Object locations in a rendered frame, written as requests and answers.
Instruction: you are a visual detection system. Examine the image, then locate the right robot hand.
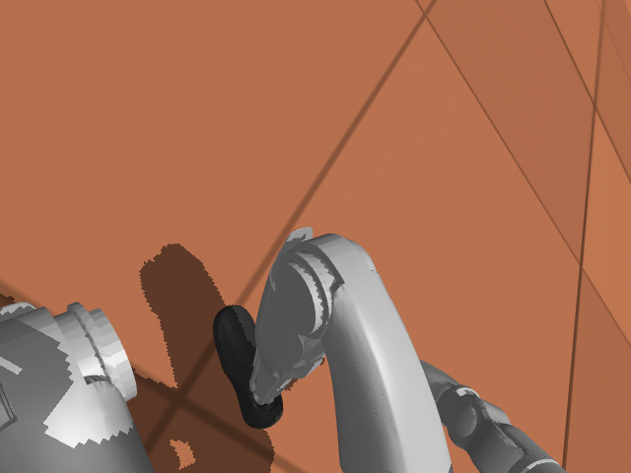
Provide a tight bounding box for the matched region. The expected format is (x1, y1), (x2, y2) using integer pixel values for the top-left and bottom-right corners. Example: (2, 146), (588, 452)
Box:
(420, 360), (460, 405)

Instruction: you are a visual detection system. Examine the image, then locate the right robot foot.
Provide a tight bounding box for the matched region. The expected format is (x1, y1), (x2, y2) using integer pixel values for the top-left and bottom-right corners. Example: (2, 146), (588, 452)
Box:
(213, 305), (283, 429)

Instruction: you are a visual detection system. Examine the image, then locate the right robot arm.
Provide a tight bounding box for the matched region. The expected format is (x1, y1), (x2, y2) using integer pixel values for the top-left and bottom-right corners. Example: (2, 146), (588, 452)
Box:
(437, 385), (567, 473)

